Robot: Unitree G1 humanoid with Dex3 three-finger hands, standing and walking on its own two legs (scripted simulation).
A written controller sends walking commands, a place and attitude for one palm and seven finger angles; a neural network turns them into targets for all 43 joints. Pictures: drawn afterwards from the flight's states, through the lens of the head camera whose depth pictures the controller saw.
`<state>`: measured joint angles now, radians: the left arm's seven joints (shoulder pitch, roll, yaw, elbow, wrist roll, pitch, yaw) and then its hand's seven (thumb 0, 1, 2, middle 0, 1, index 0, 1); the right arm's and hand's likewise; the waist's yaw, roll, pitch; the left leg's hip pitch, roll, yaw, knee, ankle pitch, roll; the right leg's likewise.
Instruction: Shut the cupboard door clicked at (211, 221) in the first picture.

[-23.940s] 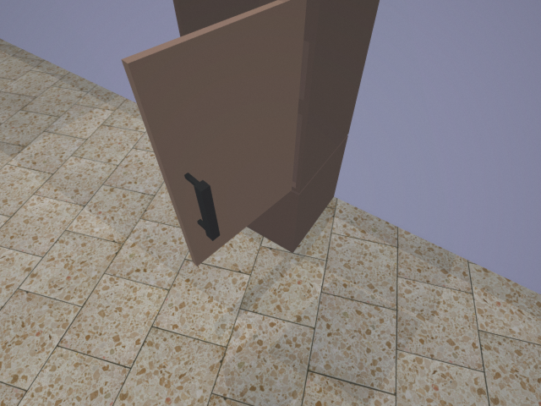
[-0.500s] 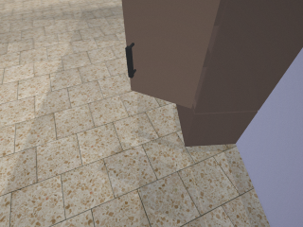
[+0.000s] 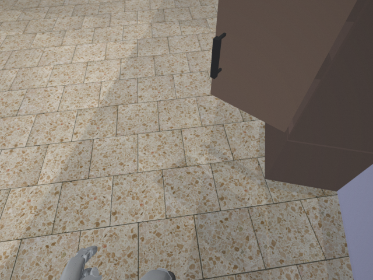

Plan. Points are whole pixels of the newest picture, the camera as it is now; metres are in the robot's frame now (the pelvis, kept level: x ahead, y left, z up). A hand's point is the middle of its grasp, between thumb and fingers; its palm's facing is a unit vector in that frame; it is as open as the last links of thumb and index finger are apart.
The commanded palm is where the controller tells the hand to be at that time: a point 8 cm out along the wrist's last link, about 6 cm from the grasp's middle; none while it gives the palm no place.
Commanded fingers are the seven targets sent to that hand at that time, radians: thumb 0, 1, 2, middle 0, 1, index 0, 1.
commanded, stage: walk to a spot facing it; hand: left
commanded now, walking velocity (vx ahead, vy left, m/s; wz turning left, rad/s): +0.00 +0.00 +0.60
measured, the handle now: (218, 56) +0.92 -0.10 -0.08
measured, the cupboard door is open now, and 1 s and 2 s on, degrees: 63 63 63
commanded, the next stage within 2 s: turn to face it in 1.64 s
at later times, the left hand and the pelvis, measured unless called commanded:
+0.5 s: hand out of the picture +0.00 +0.22 -0.16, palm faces +0.34 -0.89 -0.29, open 7.4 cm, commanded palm none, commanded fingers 0.00 0.90 0.90 -0.20 -0.30 -0.20 -0.30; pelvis +0.00 -0.01 +0.00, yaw +19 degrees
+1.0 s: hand out of the picture -0.06 +0.19 -0.17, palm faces +0.61 -0.76 -0.21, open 7.4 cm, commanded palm none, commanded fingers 0.00 0.90 0.90 -0.20 -0.30 -0.20 -0.30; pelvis +0.02 -0.01 +0.00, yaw +38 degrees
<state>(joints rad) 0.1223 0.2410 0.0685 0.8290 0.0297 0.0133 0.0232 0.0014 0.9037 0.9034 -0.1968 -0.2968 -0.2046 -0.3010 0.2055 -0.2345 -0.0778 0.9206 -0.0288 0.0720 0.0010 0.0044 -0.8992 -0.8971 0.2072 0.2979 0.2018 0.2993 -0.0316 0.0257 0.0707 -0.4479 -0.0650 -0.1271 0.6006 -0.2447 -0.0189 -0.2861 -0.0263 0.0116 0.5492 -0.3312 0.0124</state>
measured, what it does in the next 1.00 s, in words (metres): steps on the spot, turning left: left foot, then right foot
